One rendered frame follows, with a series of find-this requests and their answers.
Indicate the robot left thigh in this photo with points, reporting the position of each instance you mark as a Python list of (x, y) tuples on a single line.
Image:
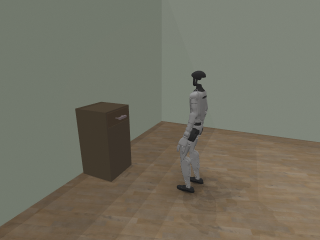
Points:
[(192, 138)]

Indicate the right robot upper arm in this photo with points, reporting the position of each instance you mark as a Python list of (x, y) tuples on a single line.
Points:
[(206, 106)]

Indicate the robot left hand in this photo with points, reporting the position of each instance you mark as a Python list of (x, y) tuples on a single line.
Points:
[(182, 142)]

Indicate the drawer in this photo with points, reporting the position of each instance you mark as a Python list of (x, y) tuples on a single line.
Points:
[(112, 116)]

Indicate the handle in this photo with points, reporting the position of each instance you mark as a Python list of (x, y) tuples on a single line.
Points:
[(121, 117)]

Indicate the cabinet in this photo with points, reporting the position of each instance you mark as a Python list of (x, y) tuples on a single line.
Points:
[(105, 152)]

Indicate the humanoid robot head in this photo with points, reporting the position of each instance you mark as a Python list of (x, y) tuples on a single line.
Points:
[(198, 75)]

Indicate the robot right forearm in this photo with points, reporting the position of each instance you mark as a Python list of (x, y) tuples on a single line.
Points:
[(202, 120)]

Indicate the robot left forearm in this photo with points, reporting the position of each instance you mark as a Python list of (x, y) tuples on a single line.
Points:
[(190, 125)]

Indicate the left robot upper arm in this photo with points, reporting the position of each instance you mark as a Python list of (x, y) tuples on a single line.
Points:
[(194, 96)]

